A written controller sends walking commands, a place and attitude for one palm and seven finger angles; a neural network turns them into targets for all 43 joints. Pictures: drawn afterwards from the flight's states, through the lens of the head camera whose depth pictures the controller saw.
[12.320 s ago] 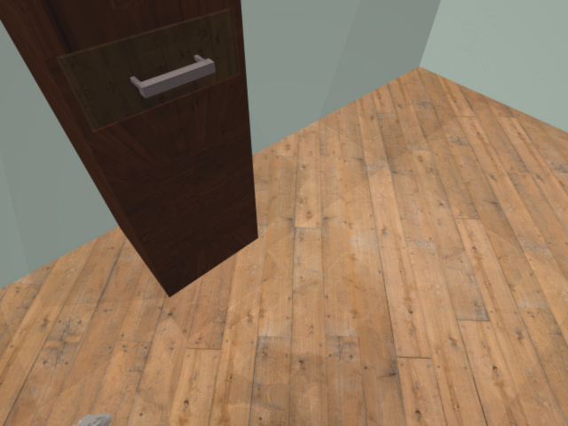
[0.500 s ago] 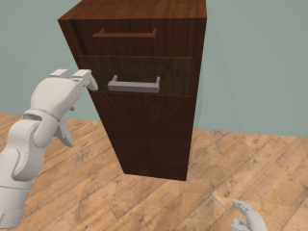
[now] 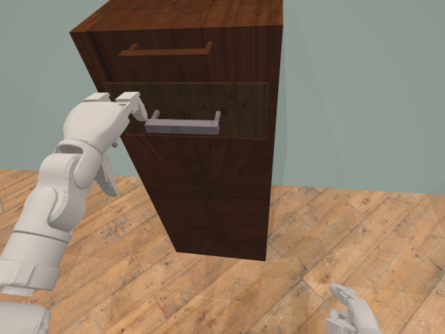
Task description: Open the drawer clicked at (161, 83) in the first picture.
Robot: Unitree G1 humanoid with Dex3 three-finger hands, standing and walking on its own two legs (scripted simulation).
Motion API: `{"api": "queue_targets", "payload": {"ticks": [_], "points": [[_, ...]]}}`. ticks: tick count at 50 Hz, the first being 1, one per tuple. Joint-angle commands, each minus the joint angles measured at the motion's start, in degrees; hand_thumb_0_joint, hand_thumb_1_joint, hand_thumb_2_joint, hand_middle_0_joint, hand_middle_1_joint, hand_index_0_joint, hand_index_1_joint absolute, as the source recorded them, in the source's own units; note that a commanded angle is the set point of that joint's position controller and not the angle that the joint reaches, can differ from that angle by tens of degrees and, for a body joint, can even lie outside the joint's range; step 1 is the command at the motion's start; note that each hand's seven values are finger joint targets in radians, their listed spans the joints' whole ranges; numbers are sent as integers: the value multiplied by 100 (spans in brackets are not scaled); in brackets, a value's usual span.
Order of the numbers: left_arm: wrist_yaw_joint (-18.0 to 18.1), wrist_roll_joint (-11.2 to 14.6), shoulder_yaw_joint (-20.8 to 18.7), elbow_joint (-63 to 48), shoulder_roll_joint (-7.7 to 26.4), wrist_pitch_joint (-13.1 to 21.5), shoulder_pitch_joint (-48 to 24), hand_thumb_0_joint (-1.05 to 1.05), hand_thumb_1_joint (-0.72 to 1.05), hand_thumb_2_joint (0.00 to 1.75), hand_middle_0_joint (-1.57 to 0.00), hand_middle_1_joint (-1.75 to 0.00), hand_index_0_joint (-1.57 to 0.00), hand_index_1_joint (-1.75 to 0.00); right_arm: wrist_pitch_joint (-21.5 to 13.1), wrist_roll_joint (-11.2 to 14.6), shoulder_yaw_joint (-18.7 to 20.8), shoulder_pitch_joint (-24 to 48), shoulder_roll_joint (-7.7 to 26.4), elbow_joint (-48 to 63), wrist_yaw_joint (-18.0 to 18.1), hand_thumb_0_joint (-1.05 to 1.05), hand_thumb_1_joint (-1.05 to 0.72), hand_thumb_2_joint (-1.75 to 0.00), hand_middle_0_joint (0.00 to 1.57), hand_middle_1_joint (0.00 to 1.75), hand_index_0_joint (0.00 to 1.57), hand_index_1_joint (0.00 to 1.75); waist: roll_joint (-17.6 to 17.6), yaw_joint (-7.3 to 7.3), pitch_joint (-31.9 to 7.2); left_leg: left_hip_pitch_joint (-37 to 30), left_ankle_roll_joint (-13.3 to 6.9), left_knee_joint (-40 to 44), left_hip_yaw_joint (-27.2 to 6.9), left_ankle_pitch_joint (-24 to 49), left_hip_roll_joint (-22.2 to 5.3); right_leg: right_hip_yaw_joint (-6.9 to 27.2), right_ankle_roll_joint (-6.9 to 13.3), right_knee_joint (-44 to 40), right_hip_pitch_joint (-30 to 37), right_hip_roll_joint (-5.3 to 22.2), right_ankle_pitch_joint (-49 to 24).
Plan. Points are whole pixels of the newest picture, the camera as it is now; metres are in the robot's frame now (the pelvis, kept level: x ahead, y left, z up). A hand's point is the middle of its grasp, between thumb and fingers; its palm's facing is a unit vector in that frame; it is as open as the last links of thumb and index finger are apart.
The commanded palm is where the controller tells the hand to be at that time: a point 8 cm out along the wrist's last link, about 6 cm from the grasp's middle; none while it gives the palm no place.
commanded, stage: move the hooked fingers above the handle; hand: left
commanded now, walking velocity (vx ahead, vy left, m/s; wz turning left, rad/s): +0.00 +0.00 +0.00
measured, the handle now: (184, 120) +0.56 +0.17 +0.08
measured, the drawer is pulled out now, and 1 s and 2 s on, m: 0.00 0.00 0.00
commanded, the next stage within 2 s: none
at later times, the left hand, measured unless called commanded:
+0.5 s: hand (144, 133) +0.42 +0.20 +0.15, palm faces +0.04 -0.03 -1.00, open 13.8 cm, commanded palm +0.40 +0.20 +0.21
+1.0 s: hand (167, 125) +0.47 +0.18 +0.13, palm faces -0.02 -0.04 -1.00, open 13.8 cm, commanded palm +0.46 +0.19 +0.19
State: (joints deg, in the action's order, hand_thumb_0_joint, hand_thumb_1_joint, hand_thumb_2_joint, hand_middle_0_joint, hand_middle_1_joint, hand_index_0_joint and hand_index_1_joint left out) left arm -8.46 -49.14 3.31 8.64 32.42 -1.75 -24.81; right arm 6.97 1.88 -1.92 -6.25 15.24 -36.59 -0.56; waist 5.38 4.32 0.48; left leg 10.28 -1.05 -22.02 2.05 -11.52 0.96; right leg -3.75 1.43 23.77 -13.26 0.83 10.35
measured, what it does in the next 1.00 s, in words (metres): stands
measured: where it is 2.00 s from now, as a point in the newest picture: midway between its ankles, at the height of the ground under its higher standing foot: outside the picture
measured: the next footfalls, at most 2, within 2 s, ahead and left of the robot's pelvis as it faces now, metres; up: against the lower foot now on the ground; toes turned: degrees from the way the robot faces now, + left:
none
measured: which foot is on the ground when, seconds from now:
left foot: down 0.00-1.00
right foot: down 0.00-1.00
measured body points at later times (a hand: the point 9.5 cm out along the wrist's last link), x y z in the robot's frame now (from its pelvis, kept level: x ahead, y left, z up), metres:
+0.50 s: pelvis +0.02 +0.00 +0.00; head +0.05 -0.04 +0.45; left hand +0.41 +0.20 +0.21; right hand +0.19 -0.23 -0.13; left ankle +0.00 +0.11 -0.74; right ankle +0.03 -0.10 -0.74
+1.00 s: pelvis +0.04 +0.01 +0.00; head +0.07 -0.02 +0.44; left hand +0.47 +0.18 +0.18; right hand +0.18 -0.23 -0.14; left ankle +0.00 +0.11 -0.74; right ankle +0.03 -0.10 -0.74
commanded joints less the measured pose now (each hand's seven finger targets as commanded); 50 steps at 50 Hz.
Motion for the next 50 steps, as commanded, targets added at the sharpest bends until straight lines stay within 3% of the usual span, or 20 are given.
{"api": "queue_targets", "payload": {"ticks": [1, 5, 7, 9, 11, 14, 15, 17, 19, 20, 26, 29, 34, 39, 42, 43, 44, 46, 48, 50], "points": [[115, -30, -567, -729, 1134, -112, -1967, 0, -50, 30, -30, -120, -30, -120, -169, 61, 267, 708, 664, 907, 36, 0, -90, -90, 20, 30, 20, 30, -542, -86, -1464, 125, -48, 238, -35, 965, 70, 314, 49, -248, 974, 42, -681], [115, -44, -411, -1078, 1091, 100, -2477, 0, -50, 30, -30, -120, -30, -120, -203, 54, 291, 610, 655, 948, 62, 0, -90, -90, 20, 30, 20, 30, -448, -116, -1752, -18, -66, 214, -95, 1019, 89, 327, 54, -209, 967, 30, -703], [222, -21, -528, -1115, 1152, 207, -2494, 0, -50, 30, -30, -120, -30, -120, -215, 42, 312, 516, 636, 930, 72, 0, -90, -90, 20, 30, 20, 30, -443, -63, -1886, -74, -72, 181, -110, 1202, 107, 323, 65, -165, 1039, 17, -879], [386, 0, -879, -920, 1478, 258, -2564, 0, -50, 30, -30, -120, -30, -120, -209, 31, 327, 442, 679, 838, 86, 0, -90, -90, 20, 30, 20, 30, -573, -34, -1942, 19, -56, 174, -91, 1277, 105, 333, 57, -161, 1143, 14, -983], [540, -6, -794, -602, 1289, 218, -2579, 0, -50, 30, -30, -120, -30, -120, -200, 38, 323, 408, 633, 762, 87, 0, -90, -90, 20, 30, 20, 30, -520, -27, -1821, 88, -45, 185, -65, 1320, 91, 306, 69, -134, 1056, 15, -1014], [711, -124, -870, -327, 1428, 76, -2781, 0, -50, 30, -30, -120, -30, -120, -151, 59, 326, 419, 689, 712, 73, 0, -90, -90, 20, 30, 20, 30, -476, -14, -1924, 149, -15, 201, -32, 1373, 74, 334, 85, -112, 1109, 7, -1018], [721, -170, -578, -437, 1156, 38, -2919, 0, -50, 30, -30, -120, -30, -120, -150, 60, 326, 439, 648, 731, 51, 0, -90, -90, 20, 30, 20, 30, -379, -47, -1998, 74, -19, 172, -28, 1485, 76, 319, 91, -67, 1069, 15, -1122], [705, -230, -448, -406, 1039, -79, -2850, 0, -50, 30, -30, -120, -30, -120, -131, 60, 349, 417, 655, 754, 39, 0, -90, -90, 20, 30, 20, 30, -358, -57, -2178, -45, -33, 120, -15, 1617, 70, 332, 97, -16, 1090, 10, -1286], [608, -240, -419, -221, 1004, -202, -2675, 0, -50, 30, -30, -120, -30, -120, -86, 88, 350, 435, 681, 797, 21, 0, -90, -90, 20, 30, 20, 30, -566, -82, -2083, 19, -35, 116, -21, 1675, 64, 327, 96, -22, 1111, -8, -1388], [543, -229, -178, -213, 775, -229, -2749, 0, -50, 30, -30, -120, -30, -120, -67, 89, 344, 427, 664, 794, 28, 0, -90, -90, 20, 30, 20, 30, -678, -135, -2012, 10, -52, 110, -26, 1671, 61, 307, 84, -13, 1049, 3, -1430], [425, -250, -89, -193, 755, -165, -3079, 0, -50, 30, -30, -120, -30, -120, -20, 89, 340, 315, 663, 778, 61, 0, -90, -90, 20, 30, 20, 30, -688, -219, -1905, -72, -56, 66, -77, 1655, 51, 268, 89, 10, 809, -33, -1388], [550, -294, -219, -130, 908, -74, -3371, 0, -50, 30, -30, -120, -30, -120, -28, 64, 341, 265, 654, 749, 93, 0, -90, -90, 20, 30, 20, 30, -599, -188, -2106, -104, -45, 10, -55, 1705, 73, 292, 96, 43, 851, -38, -1375], [824, -341, -212, 100, 815, -87, -3651, 0, -50, 30, -30, -120, -30, -120, -45, 37, 357, 124, 615, 678, 69, 0, -90, -90, 20, 30, 20, 30, -499, -164, -2404, -182, 11, -112, -77, 2220, 49, 252, 128, 199, 855, -53, -1710], [801, -443, 153, 783, 467, -340, -3871, 0, -50, 30, -30, -120, -30, -120, 31, 87, 375, 77, 639, 600, 71, 0, -90, -90, 20, 30, 20, 30, -667, -327, -2176, -75, 0, -145, -44, 2049, 25, 232, 117, 193, 603, -56, -1618], [737, -483, 87, 757, 600, -326, -3982, 0, -50, 30, -30, -120, -30, -120, 53, 70, 382, 0, 651, 650, 81, 0, -90, -90, 20, 30, 20, 30, -607, -281, -2476, -112, -30, -223, -78, 2286, 43, 257, 126, 305, 749, -52, -1882], [697, -476, 344, 590, 324, -290, -4108, 0, -50, 30, -30, -120, -30, -120, 60, 72, 403, 3, 615, 687, 73, 0, -90, -90, 20, 30, 20, 30, -525, -321, -2565, -230, -28, -270, -86, 2453, 38, 263, 120, 333, 683, -48, -1975], [670, -422, 320, 622, 301, -260, -4017, 0, -50, 30, -30, -120, -30, -120, 59, 74, 422, -47, 613, 708, 60, 0, -90, -90, 20, 30, 20, 30, -572, -331, -2568, -259, -20, -298, -118, 2544, 18, 241, 125, 336, 653, -63, -1927], [659, -401, 393, 948, 220, -228, -4123, 0, -50, 30, -30, -120, -30, -120, 78, 79, 422, -146, 626, 635, 75, 0, -90, -90, 20, 30, 20, 30, -586, -408, -2285, -157, -28, -315, -112, 2334, 14, 226, 118, 325, 432, -73, -1830], [714, -423, 220, 1205, 412, -173, -4262, 0, -50, 30, -30, -120, -30, -120, 94, 68, 423, -253, 653, 577, 118, 0, -90, -90, 20, 30, 20, 30, -742, -401, -2268, -36, -37, -299, -105, 2147, 20, 222, 115, 329, 427, -81, -1748], [814, -457, 31, 1269, 667, -72, -4551, 0, -50, 30, -30, -120, -30, -120, 74, 58, 430, -309, 658, 566, 148, 0, -90, -90, 20, 30, 20, 30, -607, -370, -2437, 42, -48, -318, -88, 2107, 37, 274, 126, 362, 530, -67, -1766]]}}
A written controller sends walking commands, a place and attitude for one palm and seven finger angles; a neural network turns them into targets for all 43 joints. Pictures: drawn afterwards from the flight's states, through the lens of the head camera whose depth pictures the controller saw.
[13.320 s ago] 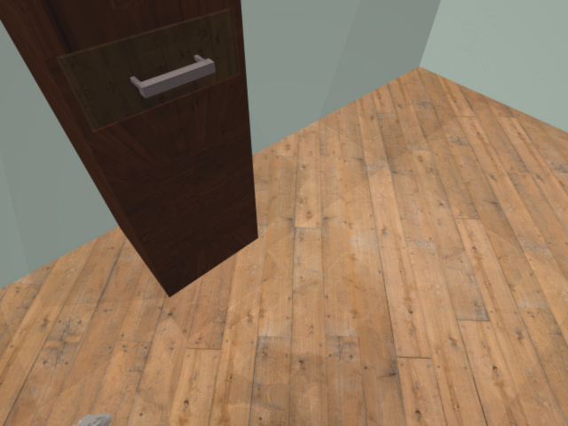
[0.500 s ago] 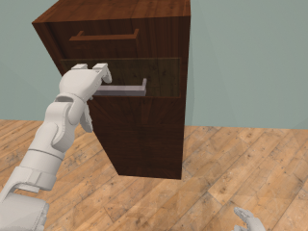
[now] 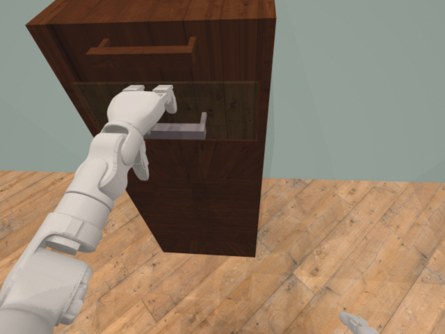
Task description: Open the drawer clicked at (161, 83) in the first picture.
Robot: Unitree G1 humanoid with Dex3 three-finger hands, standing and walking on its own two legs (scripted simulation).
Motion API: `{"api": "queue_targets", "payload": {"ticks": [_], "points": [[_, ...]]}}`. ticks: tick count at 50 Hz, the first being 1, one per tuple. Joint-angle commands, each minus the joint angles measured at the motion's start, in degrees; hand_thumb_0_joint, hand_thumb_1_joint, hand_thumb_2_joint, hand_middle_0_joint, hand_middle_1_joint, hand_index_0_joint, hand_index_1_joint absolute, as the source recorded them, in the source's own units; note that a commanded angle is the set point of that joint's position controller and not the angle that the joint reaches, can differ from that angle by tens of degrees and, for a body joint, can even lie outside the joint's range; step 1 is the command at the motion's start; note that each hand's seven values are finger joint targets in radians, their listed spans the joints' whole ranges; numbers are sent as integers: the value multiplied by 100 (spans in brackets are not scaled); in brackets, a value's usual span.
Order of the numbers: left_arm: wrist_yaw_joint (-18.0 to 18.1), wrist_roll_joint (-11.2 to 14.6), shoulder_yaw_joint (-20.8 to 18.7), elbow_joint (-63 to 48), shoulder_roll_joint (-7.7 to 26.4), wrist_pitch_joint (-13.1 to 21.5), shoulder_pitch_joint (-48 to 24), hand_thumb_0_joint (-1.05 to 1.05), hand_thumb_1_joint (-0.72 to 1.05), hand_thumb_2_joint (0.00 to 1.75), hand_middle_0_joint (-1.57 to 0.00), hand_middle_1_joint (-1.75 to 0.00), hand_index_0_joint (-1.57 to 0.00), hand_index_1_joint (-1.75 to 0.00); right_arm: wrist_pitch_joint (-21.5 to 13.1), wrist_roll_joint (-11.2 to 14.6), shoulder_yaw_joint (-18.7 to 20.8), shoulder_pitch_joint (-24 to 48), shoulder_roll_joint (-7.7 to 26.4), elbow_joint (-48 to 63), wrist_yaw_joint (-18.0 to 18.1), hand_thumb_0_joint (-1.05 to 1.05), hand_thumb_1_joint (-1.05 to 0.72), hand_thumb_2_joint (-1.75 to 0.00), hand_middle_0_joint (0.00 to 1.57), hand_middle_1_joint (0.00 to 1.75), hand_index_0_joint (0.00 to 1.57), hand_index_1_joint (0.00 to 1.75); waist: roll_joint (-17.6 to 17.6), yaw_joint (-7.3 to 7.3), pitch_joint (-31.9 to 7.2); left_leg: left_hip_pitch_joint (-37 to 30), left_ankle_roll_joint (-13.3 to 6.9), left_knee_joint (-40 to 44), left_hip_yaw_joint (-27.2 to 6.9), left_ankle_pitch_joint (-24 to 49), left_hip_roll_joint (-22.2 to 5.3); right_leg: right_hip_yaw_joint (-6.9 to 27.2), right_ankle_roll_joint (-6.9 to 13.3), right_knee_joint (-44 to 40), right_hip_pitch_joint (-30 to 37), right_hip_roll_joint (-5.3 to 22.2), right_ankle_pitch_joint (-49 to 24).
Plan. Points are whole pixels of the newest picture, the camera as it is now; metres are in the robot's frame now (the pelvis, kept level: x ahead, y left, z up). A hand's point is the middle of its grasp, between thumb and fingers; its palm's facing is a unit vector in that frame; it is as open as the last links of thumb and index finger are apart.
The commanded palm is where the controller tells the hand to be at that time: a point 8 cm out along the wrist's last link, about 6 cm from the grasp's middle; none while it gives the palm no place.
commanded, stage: move the hooked fingers above the handle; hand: left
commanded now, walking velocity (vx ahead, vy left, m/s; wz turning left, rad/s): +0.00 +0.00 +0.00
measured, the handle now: (166, 123) +0.51 +0.16 +0.08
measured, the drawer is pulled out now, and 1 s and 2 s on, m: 0.00 0.00 0.00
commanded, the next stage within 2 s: none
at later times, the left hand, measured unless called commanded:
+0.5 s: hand (151, 126) +0.45 +0.17 +0.13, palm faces +0.00 -0.04 -1.00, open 13.8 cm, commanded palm +0.43 +0.18 +0.20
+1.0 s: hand (147, 124) +0.44 +0.17 +0.14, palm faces +0.00 -0.02 -1.00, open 13.8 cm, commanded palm +0.42 +0.18 +0.20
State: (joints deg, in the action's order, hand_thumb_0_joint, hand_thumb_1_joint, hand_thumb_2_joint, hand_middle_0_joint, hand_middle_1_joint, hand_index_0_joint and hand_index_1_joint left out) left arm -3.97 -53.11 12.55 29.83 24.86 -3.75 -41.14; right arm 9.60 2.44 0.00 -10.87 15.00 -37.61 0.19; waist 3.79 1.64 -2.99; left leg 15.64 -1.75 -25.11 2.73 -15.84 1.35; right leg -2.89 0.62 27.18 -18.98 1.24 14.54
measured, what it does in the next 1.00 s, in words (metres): stands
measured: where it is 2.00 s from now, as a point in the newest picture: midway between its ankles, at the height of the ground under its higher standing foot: outside the picture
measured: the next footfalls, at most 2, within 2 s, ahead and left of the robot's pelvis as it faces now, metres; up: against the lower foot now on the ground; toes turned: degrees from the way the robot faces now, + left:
none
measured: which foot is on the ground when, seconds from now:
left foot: down 0.00-1.00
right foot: down 0.00-1.00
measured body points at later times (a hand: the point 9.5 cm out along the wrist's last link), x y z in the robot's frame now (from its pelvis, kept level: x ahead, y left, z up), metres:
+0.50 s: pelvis +0.00 +0.00 +0.00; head +0.04 -0.04 +0.45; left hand +0.45 +0.17 +0.19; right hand +0.10 -0.26 -0.14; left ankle -0.04 +0.10 -0.74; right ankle -0.01 -0.11 -0.74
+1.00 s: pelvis -0.01 -0.01 +0.00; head +0.02 -0.04 +0.45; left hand +0.44 +0.17 +0.20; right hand +0.12 -0.25 -0.14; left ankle -0.04 +0.10 -0.74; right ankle -0.01 -0.11 -0.74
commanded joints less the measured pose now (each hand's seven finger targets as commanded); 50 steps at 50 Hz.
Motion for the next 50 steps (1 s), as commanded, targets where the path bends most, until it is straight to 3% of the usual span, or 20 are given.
{"api": "queue_targets", "payload": {"ticks": [1, 3, 4, 6, 9, 12, 13, 15, 17, 19, 21, 28, 30, 31, 33, 38, 40, 41, 47, 50], "points": [[417, -77, -839, -679, 1335, 146, -2964, 0, -50, 30, -30, -120, -30, -120, -189, -7, 237, 115, 654, 639, 89, 0, -90, -90, 20, 30, 20, 30, -503, -126, -2049, -478, 13, -27, -136, 2518, -7, 172, 200, 35, 1060, -111, -2187], [524, -107, -891, -536, 1382, 230, -3236, 0, -50, 30, -30, -120, -30, -120, -207, -19, 262, -11, 663, 572, 107, 0, -90, -90, 20, 30, 20, 30, -467, -166, -2155, -466, 17, -52, -125, 2568, -22, 176, 198, 68, 1035, -118, -2252], [587, -140, -1114, -495, 1645, 275, -3220, 0, -50, 30, -30, -120, -30, -120, -213, -37, 287, -47, 689, 568, 109, 0, -90, -90, 20, 30, 20, 30, -466, -118, -2314, -457, 22, -73, -119, 2684, -25, 199, 204, 94, 1153, -121, -2312], [660, -160, -855, -429, 1313, 298, -3390, 0, -50, 30, -30, -120, -30, -120, -230, -42, 313, -133, 630, 531, 88, 0, -90, -90, 20, 30, 20, 30, -280, -183, -2408, -558, 34, -146, -131, 2916, -42, 187, 203, 154, 1024, -127, -2439], [702, -178, -962, -290, 1400, 258, -3260, 0, -50, 30, -30, -120, -30, -120, -213, -55, 347, -193, 678, 525, 58, 0, -90, -90, 20, 30, 20, 30, -343, -154, -2541, -576, 43, -164, -128, 3104, -63, 185, 201, 170, 1088, -145, -2487], [679, -182, -977, -227, 1405, 168, -3084, 0, -50, 30, -30, -120, -30, -120, -193, -39, 358, -186, 702, 508, 29, 0, -90, -90, 20, 30, 20, 30, -312, -146, -2421, -516, 20, -145, -101, 3017, -87, 181, 188, 167, 1045, -141, -2496], [641, -160, -811, -173, 1203, 120, -2995, 0, -50, 30, -30, -120, -30, -120, -182, -31, 351, -166, 687, 537, 24, 0, -90, -90, 20, 30, 20, 30, -397, -153, -2347, -489, 10, -125, -99, 2967, -84, 176, 181, 147, 1032, -140, -2467], [575, -169, -873, -177, 1307, 99, -2956, 0, -50, 30, -30, -120, -30, -120, -161, -6, 351, -128, 718, 572, 30, 0, -90, -90, 20, 30, 20, 30, -594, -155, -2323, -380, -18, -94, -82, 2794, -73, 200, 170, 117, 1148, -131, -2464], [533, -145, -888, -306, 1330, 111, -2939, 0, -50, 30, -30, -120, -30, -120, -157, -12, 354, -130, 720, 591, 41, 0, -90, -90, 20, 30, 20, 30, -498, -139, -2321, -401, -38, -80, -68, 2732, -67, 219, 172, 107, 1170, -125, -2485], [509, -149, -1155, -413, 1678, 167, -2804, 0, -50, 30, -30, -120, -30, -120, -140, -13, 345, -91, 759, 636, 61, 0, -90, -90, 20, 30, 20, 30, -574, -80, -2368, -284, -45, -50, -58, 2698, -33, 245, 176, 99, 1399, -112, -2555], [519, -113, -980, -691, 1437, 236, -2821, 0, -50, 30, -30, -120, -30, -120, -163, -8, 354, -57, 687, 670, 48, 0, -90, -90, 20, 30, 20, 30, -463, -81, -2371, -414, -59, -54, -68, 2727, -55, 247, 170, 99, 1303, -112, -2525], [601, -126, -1052, -532, 1593, 191, -2931, 0, -50, 30, -30, -120, -30, -120, -196, 20, 317, 36, 697, 610, 105, 0, -90, -90, 20, 30, 20, 30, -447, -147, -2083, -364, -45, -4, -40, 2271, -30, 247, 158, 2, 1127, -112, -2142], [587, -130, -889, -424, 1454, 184, -3128, 0, -50, 30, -30, -120, -30, -120, -215, 42, 309, 46, 686, 579, 128, 0, -90, -90, 20, 30, 20, 30, -454, -213, -1979, -353, -48, 6, -61, 2135, -24, 242, 156, -29, 1019, -104, -2002], [568, -118, -639, -524, 1182, 193, -3267, 0, -50, 30, -30, -120, -30, -120, -227, 36, 309, 23, 670, 586, 125, 0, -90, -90, 20, 30, 20, 30, -346, -268, -2044, -477, -42, -9, -83, 2197, -22, 221, 161, -20, 933, -105, -2010], [555, -105, -636, -638, 1172, 223, -3385, 0, -50, 30, -30, -120, -30, -120, -252, 20, 337, 3, 656, 588, 132, 0, -90, -90, 20, 30, 20, 30, -279, -270, -2261, -681, -36, -63, -112, 2275, -23, 227, 167, -3, 904, -117, -1990], [502, -65, -520, -352, 977, 203, -3317, 0, -50, 30, -30, -120, -30, -120, -235, 17, 297, 44, 639, 562, 117, 0, -90, -90, 20, 30, 20, 30, -366, -269, -2028, -578, 4, -59, -126, 2265, -12, 191, 173, -4, 817, -106, -1999], [527, -100, -867, -118, 1365, 178, -3168, 0, -50, 30, -30, -120, -30, -120, -207, 17, 264, 86, 674, 573, 123, 0, -90, -90, 20, 30, 20, 30, -528, -164, -1975, -362, -2, 0, -97, 2138, -2, 216, 174, -15, 998, -87, -1969], [539, -114, -785, -67, 1270, 173, -3260, 0, -50, 30, -30, -120, -30, -120, -199, 7, 251, 94, 658, 573, 128, 0, -90, -90, 20, 30, 20, 30, -569, -175, -1920, -300, -5, 20, -75, 2087, -2, 212, 169, -14, 1005, -77, -1991], [564, -233, -1207, 35, 1770, 206, -2974, 0, -50, 30, -30, -120, -30, -120, -178, -5, 238, 119, 676, 658, 168, 0, -90, -90, 20, 30, 20, 30, -626, -32, -2094, -109, -33, 62, -9, 2118, -23, 277, 155, 30, 1347, -46, -2154], [478, -179, -892, -111, 1461, 289, -3060, 0, -50, 30, -30, -120, -30, -120, -196, 19, 274, 95, 680, 693, 163, 0, -90, -90, 20, 30, 20, 30, -531, -155, -1999, -227, -53, 45, -7, 2018, -36, 289, 144, -36, 1156, -52, -2023]]}}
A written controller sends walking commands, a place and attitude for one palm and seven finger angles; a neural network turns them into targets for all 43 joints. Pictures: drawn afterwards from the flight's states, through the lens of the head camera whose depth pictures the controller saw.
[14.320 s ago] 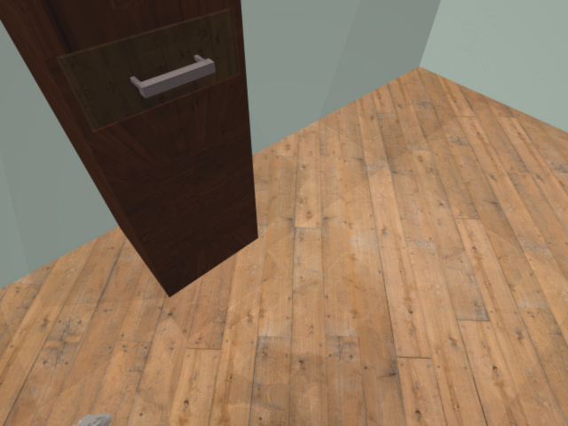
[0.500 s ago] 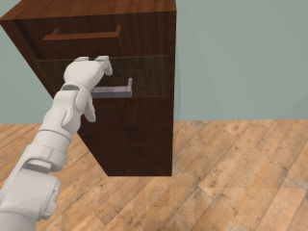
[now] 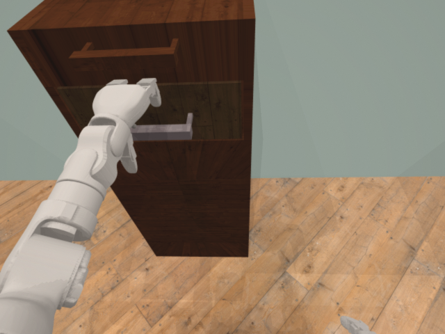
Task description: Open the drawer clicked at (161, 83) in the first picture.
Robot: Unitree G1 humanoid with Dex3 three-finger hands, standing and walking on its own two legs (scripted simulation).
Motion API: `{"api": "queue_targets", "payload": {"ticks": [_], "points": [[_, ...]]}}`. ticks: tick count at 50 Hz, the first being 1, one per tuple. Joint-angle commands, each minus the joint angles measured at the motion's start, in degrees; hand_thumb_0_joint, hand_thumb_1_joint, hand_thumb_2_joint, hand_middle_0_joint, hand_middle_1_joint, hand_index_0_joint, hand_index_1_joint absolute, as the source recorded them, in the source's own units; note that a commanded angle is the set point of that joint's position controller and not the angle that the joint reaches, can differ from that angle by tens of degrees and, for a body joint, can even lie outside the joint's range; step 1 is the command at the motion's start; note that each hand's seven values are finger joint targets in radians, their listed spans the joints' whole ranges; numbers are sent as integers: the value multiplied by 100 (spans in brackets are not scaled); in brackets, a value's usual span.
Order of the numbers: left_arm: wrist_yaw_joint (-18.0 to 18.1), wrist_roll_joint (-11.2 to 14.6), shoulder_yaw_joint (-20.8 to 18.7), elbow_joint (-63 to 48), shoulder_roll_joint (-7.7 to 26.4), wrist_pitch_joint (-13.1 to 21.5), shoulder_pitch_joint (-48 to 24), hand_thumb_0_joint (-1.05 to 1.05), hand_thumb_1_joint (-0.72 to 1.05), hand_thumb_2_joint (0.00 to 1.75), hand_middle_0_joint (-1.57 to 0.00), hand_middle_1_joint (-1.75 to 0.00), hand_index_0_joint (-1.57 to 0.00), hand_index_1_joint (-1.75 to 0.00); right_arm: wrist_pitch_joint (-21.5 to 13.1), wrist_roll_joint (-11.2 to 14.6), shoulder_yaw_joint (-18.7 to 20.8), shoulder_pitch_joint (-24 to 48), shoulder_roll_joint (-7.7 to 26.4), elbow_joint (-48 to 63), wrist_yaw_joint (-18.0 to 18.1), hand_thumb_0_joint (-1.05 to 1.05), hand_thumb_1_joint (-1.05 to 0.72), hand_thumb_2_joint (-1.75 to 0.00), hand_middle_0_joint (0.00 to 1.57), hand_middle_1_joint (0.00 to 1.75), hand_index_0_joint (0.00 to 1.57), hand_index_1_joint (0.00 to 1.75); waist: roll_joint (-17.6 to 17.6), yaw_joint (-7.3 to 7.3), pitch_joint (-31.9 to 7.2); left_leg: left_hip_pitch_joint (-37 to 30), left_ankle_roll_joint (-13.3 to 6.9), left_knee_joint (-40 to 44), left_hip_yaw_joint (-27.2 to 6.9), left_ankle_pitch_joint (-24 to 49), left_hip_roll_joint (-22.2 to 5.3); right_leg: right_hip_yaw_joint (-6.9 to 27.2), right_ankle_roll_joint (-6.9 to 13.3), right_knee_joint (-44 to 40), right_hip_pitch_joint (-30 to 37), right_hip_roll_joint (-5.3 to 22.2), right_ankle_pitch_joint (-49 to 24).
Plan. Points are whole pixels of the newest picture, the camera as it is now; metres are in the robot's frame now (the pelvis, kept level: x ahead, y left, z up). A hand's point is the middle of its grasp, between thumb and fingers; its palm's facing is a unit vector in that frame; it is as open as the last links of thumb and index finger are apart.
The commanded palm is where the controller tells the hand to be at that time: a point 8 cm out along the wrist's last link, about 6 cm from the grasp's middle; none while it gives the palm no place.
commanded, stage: move the hooked fingers above the handle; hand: left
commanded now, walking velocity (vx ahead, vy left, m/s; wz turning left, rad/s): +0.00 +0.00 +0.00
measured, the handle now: (153, 125) +0.52 +0.18 +0.08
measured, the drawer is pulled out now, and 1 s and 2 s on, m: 0.00 0.00 0.00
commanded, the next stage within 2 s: none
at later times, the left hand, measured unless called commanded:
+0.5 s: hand (135, 121) +0.46 +0.19 +0.14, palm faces -0.01 -0.02 -1.00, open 13.8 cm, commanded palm +0.44 +0.20 +0.20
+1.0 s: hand (142, 125) +0.45 +0.17 +0.15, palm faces +0.01 -0.04 -1.00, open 13.8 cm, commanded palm +0.43 +0.19 +0.21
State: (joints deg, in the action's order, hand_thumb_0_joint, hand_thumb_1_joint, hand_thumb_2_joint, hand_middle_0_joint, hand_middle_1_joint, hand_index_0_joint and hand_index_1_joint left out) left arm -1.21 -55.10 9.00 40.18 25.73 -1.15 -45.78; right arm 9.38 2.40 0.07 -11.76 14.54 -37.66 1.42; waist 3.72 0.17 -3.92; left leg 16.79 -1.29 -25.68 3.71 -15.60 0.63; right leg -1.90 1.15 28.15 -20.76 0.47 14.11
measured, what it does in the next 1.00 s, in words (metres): stands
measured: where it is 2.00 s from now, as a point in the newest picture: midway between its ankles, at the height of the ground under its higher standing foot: outside the picture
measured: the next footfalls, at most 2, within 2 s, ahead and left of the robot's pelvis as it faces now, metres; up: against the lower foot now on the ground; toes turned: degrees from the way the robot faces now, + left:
none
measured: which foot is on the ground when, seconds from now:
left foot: down 0.00-1.00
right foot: down 0.00-1.00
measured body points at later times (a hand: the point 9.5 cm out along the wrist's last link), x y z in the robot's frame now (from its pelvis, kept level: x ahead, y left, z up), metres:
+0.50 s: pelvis +0.00 +0.01 +0.00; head +0.04 -0.02 +0.45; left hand +0.46 +0.19 +0.20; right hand +0.10 -0.25 -0.14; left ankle -0.03 +0.10 -0.74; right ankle +0.00 -0.10 -0.74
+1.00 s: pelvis +0.01 +0.00 +0.00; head +0.03 -0.03 +0.45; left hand +0.44 +0.17 +0.20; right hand +0.14 -0.24 -0.13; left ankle -0.03 +0.10 -0.74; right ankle +0.00 -0.10 -0.74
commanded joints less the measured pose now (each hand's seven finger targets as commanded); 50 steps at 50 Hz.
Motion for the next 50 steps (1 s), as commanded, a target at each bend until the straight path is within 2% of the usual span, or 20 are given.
{"api": "queue_targets", "payload": {"ticks": [1, 5, 6, 8, 11, 13, 14, 18, 21, 23, 26, 30, 32, 35, 37, 39, 40, 41, 44, 50], "points": [[182, 51, -504, -1256, 1317, 66, -2593, 0, -50, 30, -30, -120, -30, -120, -185, 29, 285, 141, 718, 694, 37, 0, -90, -90, 20, 30, 20, 30, -507, -25, -1913, -410, -99, 98, -129, 2010, 36, 169, 93, -138, 1272, 14, -1947], [170, 100, -508, -1332, 1394, 214, -2838, 0, -50, 30, -30, -120, -30, -120, -234, 41, 313, 23, 739, 633, 71, 0, -90, -90, 20, 30, 20, 30, -468, -109, -1935, -463, -102, 76, -187, 1857, 61, 174, 93, -184, 1159, -10, -1740], [188, 119, -290, -1370, 1156, 254, -3058, 0, -50, 30, -30, -120, -30, -120, -252, 38, 318, -3, 721, 597, 75, 0, -90, -90, 20, 30, 20, 30, -396, -181, -1904, -522, -97, 64, -191, 1861, 65, 165, 94, -189, 1039, -15, -1728], [276, 133, -409, -1653, 1255, 344, -3179, 0, -50, 30, -30, -120, -30, -120, -291, 6, 364, -97, 714, 554, 61, 0, -90, -90, 20, 30, 20, 30, -247, -134, -2264, -756, -83, -2, -224, 2130, 69, 162, 115, -138, 1083, -42, -1863], [395, 155, -465, -1224, 1259, 292, -3155, 0, -50, 30, -30, -120, -30, -120, -294, 11, 342, -142, 718, 460, 38, 0, -90, -90, 20, 30, 20, 30, -314, -135, -2033, -594, -51, 24, -248, 2123, 57, 114, 126, -139, 1007, -54, -1815], [481, 103, -751, -839, 1573, 184, -3073, 0, -50, 30, -30, -120, -30, -120, -282, 3, 318, -151, 767, 382, 49, 0, -90, -90, 20, 30, 20, 30, -454, -89, -1921, -396, -53, 75, -200, 1962, 45, 121, 118, -158, 1067, -49, -1749], [505, 58, -921, -822, 1796, 164, -3071, 0, -50, 30, -30, -120, -30, -120, -269, -9, 317, -117, 807, 406, 57, 0, -90, -90, 20, 30, 20, 30, -449, -18, -2100, -358, -47, 87, -179, 2044, 62, 149, 125, -147, 1255, -38, -1818], [450, -43, -492, -599, 1272, -29, -2962, 0, -50, 30, -30, -120, -30, -120, -248, 12, 317, -91, 763, 459, 12, 0, -90, -90, 20, 30, 20, 30, -359, -71, -2013, -390, -35, 75, -171, 2156, 4, 101, 131, -67, 1063, -45, -1846], [294, 5, -473, -793, 1228, -35, -2798, 0, -50, 30, -30, -120, -30, -120, -229, 10, 341, -111, 776, 564, 2, 0, -90, -90, 20, 30, 20, 30, -551, -66, -2168, -488, -75, 17, -190, 2412, -13, 114, 116, -39, 1188, -44, -2106], [218, 24, -373, -1075, 1122, -2, -2722, 0, -50, 30, -30, -120, -30, -120, -211, 10, 352, -63, 761, 645, -9, 0, -90, -90, 20, 30, 20, 30, -429, -52, -2220, -598, -77, -9, -190, 2468, -7, 129, 111, -39, 1139, -44, -2099], [214, 69, -574, -1247, 1295, 59, -2581, 0, -50, 30, -30, -120, -30, -120, -205, 14, 354, -54, 763, 669, -17, 0, -90, -90, 20, 30, 20, 30, -558, -4, -2161, -576, -87, -15, -206, 2503, -11, 123, 115, -40, 1171, -57, -2112], [359, 41, -727, -1563, 1482, 59, -2698, 0, -50, 30, -30, -120, -30, -120, -213, 4, 337, 24, 733, 660, -41, 0, -90, -90, 20, 30, 20, 30, -272, 67, -2216, -620, -48, -33, -209, 2707, -6, 124, 134, -7, 1197, -64, -2193], [442, 8, -822, -1425, 1601, -21, -2742, 0, -50, 30, -30, -120, -30, -120, -204, -2, 314, 37, 738, 594, -26, 0, -90, -90, 20, 30, 20, 30, -359, 45, -2132, -552, -45, -13, -184, 2598, -7, 113, 132, -18, 1207, -66, -2170], [442, -10, -667, -1354, 1475, -121, -2812, 0, -50, 30, -30, -120, -30, -120, -212, 29, 305, 93, 737, 582, -18, 0, -90, -90, 20, 30, 20, 30, -344, -6, -2089, -537, -46, 18, -196, 2450, 1, 99, 130, -42, 1172, -56, -2039], [400, -11, -409, -1614, 1196, -145, -2947, 0, -50, 30, -30, -120, -30, -120, -236, 19, 336, 89, 712, 601, -30, 0, -90, -90, 20, 30, 20, 30, -180, -62, -2287, -796, -39, -38, -234, 2624, -8, 97, 132, -27, 1087, -65, -2071], [271, 80, -76, -1652, 787, -199, -2850, 0, -50, 30, -30, -120, -30, -120, -241, 34, 360, 93, 704, 630, -43, 0, -90, -90, 20, 30, 20, 30, -352, -158, -2306, -957, -46, -100, -256, 2781, -10, 96, 117, -63, 1022, -68, -2120], [224, 92, -181, -1496, 907, -226, -2776, 0, -50, 30, -30, -120, -30, -120, -223, 43, 341, 80, 716, 599, -33, 0, -90, -90, 20, 30, 20, 30, -407, -153, -2132, -884, -44, -87, -271, 2670, -14, 73, 114, -65, 955, -66, -2066], [170, 118, 6, -1491, 730, -242, -2850, 0, -50, 30, -30, -120, -30, -120, -211, 42, 322, 113, 718, 595, -26, 0, -90, -90, 20, 30, 20, 30, -380, -189, -2034, -861, -41, -62, -262, 2504, 8, 80, 107, -93, 892, -64, -2004], [108, 146, -93, -1629, 807, -194, -2821, 0, -50, 30, -30, -120, -30, -120, -201, 25, 316, 141, 720, 629, -26, 0, -90, -90, 20, 30, 20, 30, -393, -109, -2137, -885, -27, -77, -284, 2653, 27, 78, 135, -73, 992, -54, -2089], [256, 48, -726, -1200, 1493, -170, -2581, 0, -50, 30, -30, -120, -30, -120, -145, 6, 220, 251, 709, 641, 4, 0, -90, -90, 20, 30, 20, 30, -545, 105, -1986, -365, -50, 15, -161, 2364, 54, 140, 122, -34, 1369, -1, -2198]]}}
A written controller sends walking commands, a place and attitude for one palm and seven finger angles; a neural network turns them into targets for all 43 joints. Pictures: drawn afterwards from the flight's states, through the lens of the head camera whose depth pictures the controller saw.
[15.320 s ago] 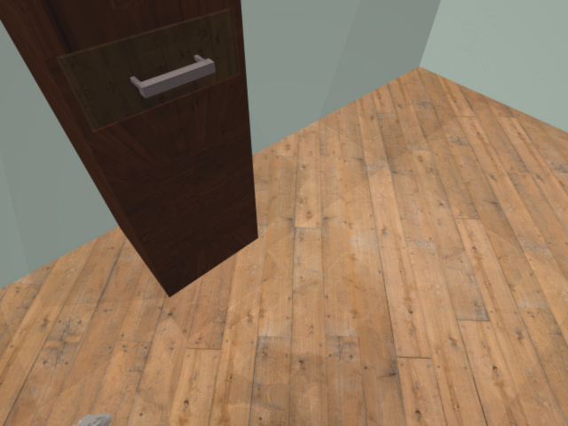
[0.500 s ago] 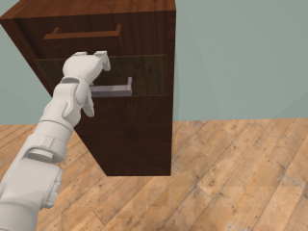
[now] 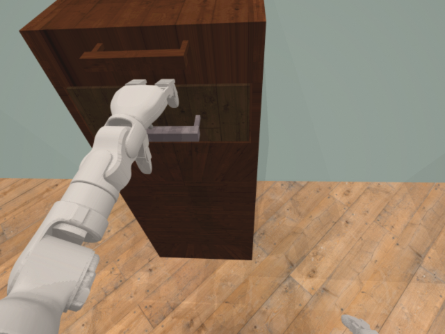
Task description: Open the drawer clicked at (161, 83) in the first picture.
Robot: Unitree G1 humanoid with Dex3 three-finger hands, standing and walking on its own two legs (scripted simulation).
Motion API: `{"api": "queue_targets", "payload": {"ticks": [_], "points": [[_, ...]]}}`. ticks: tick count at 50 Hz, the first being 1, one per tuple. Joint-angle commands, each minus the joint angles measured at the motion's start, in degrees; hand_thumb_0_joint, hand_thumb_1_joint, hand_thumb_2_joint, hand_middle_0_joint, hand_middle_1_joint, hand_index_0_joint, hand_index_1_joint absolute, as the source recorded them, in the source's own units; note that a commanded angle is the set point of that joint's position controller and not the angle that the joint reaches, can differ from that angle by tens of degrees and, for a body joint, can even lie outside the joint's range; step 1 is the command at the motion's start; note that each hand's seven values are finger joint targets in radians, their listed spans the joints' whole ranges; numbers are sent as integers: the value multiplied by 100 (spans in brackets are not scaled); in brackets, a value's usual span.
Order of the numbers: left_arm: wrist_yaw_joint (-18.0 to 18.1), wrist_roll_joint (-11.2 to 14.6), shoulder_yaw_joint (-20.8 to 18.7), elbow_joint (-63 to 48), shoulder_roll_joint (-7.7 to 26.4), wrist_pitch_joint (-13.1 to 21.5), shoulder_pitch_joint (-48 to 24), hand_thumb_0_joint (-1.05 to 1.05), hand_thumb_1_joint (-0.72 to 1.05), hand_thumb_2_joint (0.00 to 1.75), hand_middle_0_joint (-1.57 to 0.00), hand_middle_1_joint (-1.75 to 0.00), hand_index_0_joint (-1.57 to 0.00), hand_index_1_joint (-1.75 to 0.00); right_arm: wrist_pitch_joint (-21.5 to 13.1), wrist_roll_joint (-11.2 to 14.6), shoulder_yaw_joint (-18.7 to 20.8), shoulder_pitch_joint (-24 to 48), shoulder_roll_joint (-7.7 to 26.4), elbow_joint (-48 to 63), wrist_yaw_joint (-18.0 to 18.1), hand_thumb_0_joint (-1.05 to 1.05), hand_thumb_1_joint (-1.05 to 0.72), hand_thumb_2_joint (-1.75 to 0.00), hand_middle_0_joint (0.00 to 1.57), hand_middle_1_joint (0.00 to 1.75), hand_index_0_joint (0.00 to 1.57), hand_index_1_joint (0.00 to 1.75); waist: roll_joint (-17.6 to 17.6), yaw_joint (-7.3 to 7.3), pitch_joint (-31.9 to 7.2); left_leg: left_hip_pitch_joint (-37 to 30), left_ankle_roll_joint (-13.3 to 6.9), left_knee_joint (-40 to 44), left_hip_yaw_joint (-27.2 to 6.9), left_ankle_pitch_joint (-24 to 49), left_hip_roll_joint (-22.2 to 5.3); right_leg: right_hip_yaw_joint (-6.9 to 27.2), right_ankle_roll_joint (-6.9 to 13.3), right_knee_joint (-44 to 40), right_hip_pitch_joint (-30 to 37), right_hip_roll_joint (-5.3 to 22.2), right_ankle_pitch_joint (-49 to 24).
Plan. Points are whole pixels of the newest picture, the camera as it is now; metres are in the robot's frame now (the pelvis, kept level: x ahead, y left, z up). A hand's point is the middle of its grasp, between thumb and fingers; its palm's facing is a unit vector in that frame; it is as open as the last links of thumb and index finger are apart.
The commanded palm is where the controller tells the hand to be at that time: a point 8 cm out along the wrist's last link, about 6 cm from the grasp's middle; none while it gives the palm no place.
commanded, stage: move the hooked fingers above the handle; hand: left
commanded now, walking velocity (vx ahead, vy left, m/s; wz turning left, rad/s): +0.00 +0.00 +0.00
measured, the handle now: (161, 126) +0.51 +0.17 +0.08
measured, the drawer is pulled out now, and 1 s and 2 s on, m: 0.00 0.00 0.00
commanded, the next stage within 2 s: lower the fingers behind the handle in 1.74 s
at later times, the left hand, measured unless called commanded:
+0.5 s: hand (152, 123) +0.45 +0.16 +0.15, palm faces +0.02 -0.03 -1.00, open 13.8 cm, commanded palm +0.44 +0.18 +0.21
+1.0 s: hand (144, 118) +0.47 +0.18 +0.15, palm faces +0.04 -0.01 -1.00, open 13.8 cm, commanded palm +0.44 +0.18 +0.21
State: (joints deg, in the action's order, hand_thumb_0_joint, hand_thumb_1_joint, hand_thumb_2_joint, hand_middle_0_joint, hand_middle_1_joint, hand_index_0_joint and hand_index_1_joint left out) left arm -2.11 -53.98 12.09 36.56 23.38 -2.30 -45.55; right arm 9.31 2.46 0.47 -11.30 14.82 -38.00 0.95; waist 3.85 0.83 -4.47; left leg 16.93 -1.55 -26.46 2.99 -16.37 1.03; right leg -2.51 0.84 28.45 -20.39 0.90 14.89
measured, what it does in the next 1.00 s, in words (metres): stands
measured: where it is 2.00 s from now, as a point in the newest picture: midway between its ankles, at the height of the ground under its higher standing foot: outside the picture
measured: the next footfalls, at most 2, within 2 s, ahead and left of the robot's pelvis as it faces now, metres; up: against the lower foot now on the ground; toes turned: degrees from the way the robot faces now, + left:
none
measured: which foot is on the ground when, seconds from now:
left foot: down 0.00-1.00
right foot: down 0.00-1.00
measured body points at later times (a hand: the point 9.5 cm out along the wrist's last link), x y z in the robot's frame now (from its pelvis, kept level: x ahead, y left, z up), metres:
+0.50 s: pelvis -0.01 +0.00 +0.00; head +0.03 -0.04 +0.45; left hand +0.45 +0.16 +0.20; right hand +0.11 -0.25 -0.14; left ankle -0.04 +0.10 -0.74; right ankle -0.01 -0.11 -0.74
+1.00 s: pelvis +0.00 +0.00 +0.00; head +0.04 -0.03 +0.45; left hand +0.46 +0.18 +0.20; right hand +0.11 -0.25 -0.14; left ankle -0.04 +0.10 -0.74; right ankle -0.01 -0.11 -0.74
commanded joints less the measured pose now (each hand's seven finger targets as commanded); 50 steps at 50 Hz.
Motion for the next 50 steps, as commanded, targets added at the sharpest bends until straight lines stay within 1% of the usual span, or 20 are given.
{"api": "queue_targets", "payload": {"ticks": [1, 2, 5, 7, 11, 12, 14, 17, 19, 20, 25, 29, 32, 35, 38, 40, 42, 44, 47, 50], "points": [[370, -91, -1053, -801, 1756, -51, -2668, 0, -50, 30, -30, -120, -30, -120, -136, -2, 175, 193, 676, 660, 66, 0, -90, -90, 20, 30, 20, 30, -646, 23, -1901, -320, -24, 111, -81, 2393, 6, 192, 145, -59, 1359, -38, -2283], [389, -118, -1173, -731, 1881, -57, -2533, 0, -50, 30, -30, -120, -30, -120, -132, 3, 170, 212, 675, 680, 81, 0, -90, -90, 20, 30, 20, 30, -673, 69, -1905, -265, -34, 132, -65, 2334, 2, 203, 141, -60, 1415, -40, -2255], [371, -156, -1001, -943, 1774, 9, -2691, 0, -50, 30, -30, -120, -30, -120, -152, 15, 198, 225, 685, 740, 78, 0, -90, -90, 20, 30, 20, 30, -537, -5, -2042, -324, -47, 135, -57, 2266, 0, 233, 132, -76, 1423, -28, -2197], [315, -110, -653, -1241, 1350, 41, -2655, 0, -50, 30, -30, -120, -30, -120, -182, 21, 253, 197, 649, 782, 55, 0, -90, -90, 20, 30, 20, 30, -361, -70, -2154, -608, -63, 67, -83, 2473, 1, 225, 140, -70, 1276, -53, -2265], [201, 34, -494, -1397, 1190, 89, -2715, 0, -50, 30, -30, -120, -30, -120, -218, 42, 292, 107, 674, 729, 55, 0, -90, -90, 20, 30, 20, 30, -388, -195, -1969, -761, -60, 48, -147, 2297, 3, 191, 131, -158, 994, -87, -2022], [187, 62, -316, -1394, 997, 98, -2781, 0, -50, 30, -30, -120, -30, -120, -220, 49, 275, 101, 661, 704, 52, 0, -90, -90, 20, 30, 20, 30, -384, -235, -1857, -776, -46, 58, -180, 2270, 13, 168, 140, -175, 890, -93, -1962], [236, 73, -582, -1354, 1298, 131, -2871, 0, -50, 30, -30, -120, -30, -120, -237, 33, 283, 56, 710, 651, 66, 0, -90, -90, 20, 30, 20, 30, -449, -194, -1963, -727, -33, 66, -183, 2250, 29, 179, 152, -180, 1022, -93, -1954], [374, 5, -578, -925, 1253, 117, -3114, 0, -50, 30, -30, -120, -30, -120, -236, 42, 256, 19, 669, 530, 87, 0, -90, -90, 20, 30, 20, 30, -485, -227, -1707, -555, -14, 107, -183, 1985, 29, 152, 150, -191, 843, -99, -1721], [495, -35, -920, -779, 1636, 131, -3177, 0, -50, 30, -30, -120, -30, -120, -251, 9, 253, -10, 715, 506, 109, 0, -90, -90, 20, 30, 20, 30, -548, -115, -1973, -490, -20, 138, -151, 1994, 36, 197, 155, -189, 1091, -87, -1734], [544, -79, -877, -756, 1634, 137, -3302, 0, -50, 30, -30, -120, -30, -120, -258, 15, 225, 19, 683, 522, 113, 0, -90, -90, 20, 30, 20, 30, -395, -120, -2033, -436, -19, 137, -143, 2023, 44, 203, 159, -140, 1132, -76, -1804], [590, -210, -1169, 23, 1975, -34, -2945, 0, -50, 30, -30, -120, -30, -120, -233, 11, 186, 17, 722, 540, 149, 0, -90, -90, 20, 30, 20, 30, -677, -45, -1931, -23, -40, 204, -39, 1920, 8, 244, 112, -121, 1430, -32, -1952], [338, -194, -946, -265, 1704, 2, -2638, 0, -50, 30, -30, -120, -30, -120, -228, 23, 245, 12, 750, 712, 128, 0, -90, -90, 20, 30, 20, 30, -631, -66, -2139, -206, -81, 135, -7, 2145, 6, 262, 111, -98, 1498, -35, -2203], [151, -85, -503, -693, 1204, 125, -2697, 0, -50, 30, -30, -120, -30, -120, -223, 52, 286, -57, 734, 746, 113, 0, -90, -90, 20, 30, 20, 30, -622, -215, -1898, -433, -100, 101, -75, 2100, -20, 222, 103, -149, 1086, -71, -2049], [150, 39, -561, -1317, 1277, 324, -2919, 0, -50, 30, -30, -120, -30, -120, -265, 40, 334, -102, 703, 767, 115, 0, -90, -90, 20, 30, 20, 30, -437, -216, -2156, -694, -113, 11, -125, 2273, 10, 245, 114, -144, 1070, -92, -2102], [368, 13, -723, -1319, 1399, 380, -3134, 0, -50, 30, -30, -120, -30, -120, -275, 22, 335, -179, 676, 617, 102, 0, -90, -90, 20, 30, 20, 30, -276, -189, -2136, -774, -43, -9, -190, 2449, 0, 180, 153, -89, 888, -135, -2026], [566, -6, -1033, -1171, 1757, 341, -3290, 0, -50, 30, -30, -120, -30, -120, -281, 9, 324, -168, 690, 535, 101, 0, -90, -90, 20, 30, 20, 30, -221, -143, -2198, -667, -29, -12, -159, 2450, 23, 200, 159, -85, 1023, -132, -2097], [730, -118, -1057, -785, 1759, 197, -3293, 0, -50, 30, -30, -120, -30, -120, -269, 2, 272, -122, 672, 449, 99, 0, -90, -90, 20, 30, 20, 30, -288, -113, -2091, -506, 2, 40, -147, 2466, 15, 157, 174, -40, 1045, -135, -2113], [823, -187, -1112, -632, 1842, 39, -3304, 0, -50, 30, -30, -120, -30, -120, -272, -14, 271, -62, 699, 431, 88, 0, -90, -90, 20, 30, 20, 30, -298, -80, -2277, -492, 5, 50, -105, 2520, 2, 181, 172, -36, 1201, -123, -2177], [712, -218, -1037, -241, 1747, -224, -2964, 0, -50, 30, -30, -120, -30, -120, -245, 10, 237, 21, 708, 491, 82, 0, -90, -90, 20, 30, 20, 30, -460, -59, -2169, -364, -22, 86, -73, 2495, -20, 168, 153, -10, 1306, -97, -2292], [350, -160, -576, -260, 1239, -339, -2725, 0, -50, 30, -30, -120, -30, -120, -188, 51, 254, 29, 740, 620, 72, 0, -90, -90, 20, 30, 20, 30, -691, -172, -2057, -450, -64, 64, -73, 2549, -44, 171, 115, -61, 1229, -77, -2382]]}}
